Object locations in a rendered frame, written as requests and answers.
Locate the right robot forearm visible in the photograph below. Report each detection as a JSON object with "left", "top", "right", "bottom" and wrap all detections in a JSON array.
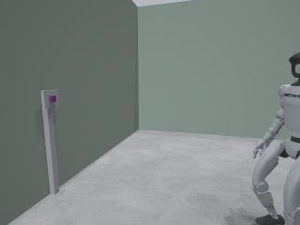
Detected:
[{"left": 263, "top": 115, "right": 285, "bottom": 142}]

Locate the panel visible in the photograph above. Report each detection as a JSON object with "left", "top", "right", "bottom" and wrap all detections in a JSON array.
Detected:
[{"left": 40, "top": 90, "right": 60, "bottom": 195}]

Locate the robot shin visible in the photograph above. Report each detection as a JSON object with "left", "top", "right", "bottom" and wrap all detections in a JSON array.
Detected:
[
  {"left": 251, "top": 187, "right": 278, "bottom": 219},
  {"left": 283, "top": 207, "right": 300, "bottom": 225}
]

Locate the robot left shin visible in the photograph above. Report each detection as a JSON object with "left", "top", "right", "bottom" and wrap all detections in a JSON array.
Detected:
[{"left": 283, "top": 207, "right": 300, "bottom": 225}]

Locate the right robot hand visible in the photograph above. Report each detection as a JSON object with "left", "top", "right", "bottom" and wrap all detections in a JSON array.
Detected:
[{"left": 252, "top": 139, "right": 270, "bottom": 159}]

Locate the right robot upper arm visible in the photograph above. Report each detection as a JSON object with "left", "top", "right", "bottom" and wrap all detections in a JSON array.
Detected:
[{"left": 277, "top": 84, "right": 289, "bottom": 120}]

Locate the button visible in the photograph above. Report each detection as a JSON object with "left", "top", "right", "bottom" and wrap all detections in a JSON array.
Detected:
[{"left": 49, "top": 96, "right": 56, "bottom": 103}]

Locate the robot right shin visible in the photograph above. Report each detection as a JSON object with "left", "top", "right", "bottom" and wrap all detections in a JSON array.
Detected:
[{"left": 251, "top": 187, "right": 278, "bottom": 219}]

